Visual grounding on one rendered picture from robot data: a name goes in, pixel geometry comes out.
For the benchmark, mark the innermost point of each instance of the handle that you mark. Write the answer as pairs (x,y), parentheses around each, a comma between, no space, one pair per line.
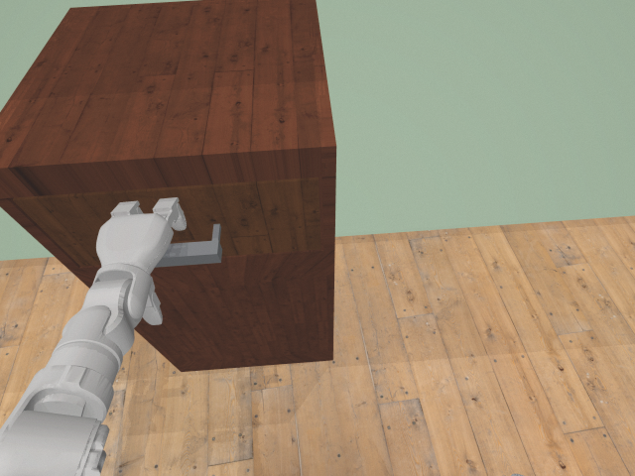
(194,253)

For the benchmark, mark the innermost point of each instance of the robot left forearm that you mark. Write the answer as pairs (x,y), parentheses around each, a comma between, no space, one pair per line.
(78,378)

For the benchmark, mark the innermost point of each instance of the drawer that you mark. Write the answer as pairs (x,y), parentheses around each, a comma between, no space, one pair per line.
(256,217)

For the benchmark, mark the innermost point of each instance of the robot left upper arm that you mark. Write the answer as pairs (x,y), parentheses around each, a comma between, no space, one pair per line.
(46,444)

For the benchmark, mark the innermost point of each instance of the left robot hand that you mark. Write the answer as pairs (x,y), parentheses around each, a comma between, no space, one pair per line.
(138,239)

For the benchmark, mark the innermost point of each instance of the cabinet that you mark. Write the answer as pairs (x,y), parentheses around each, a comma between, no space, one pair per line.
(189,93)

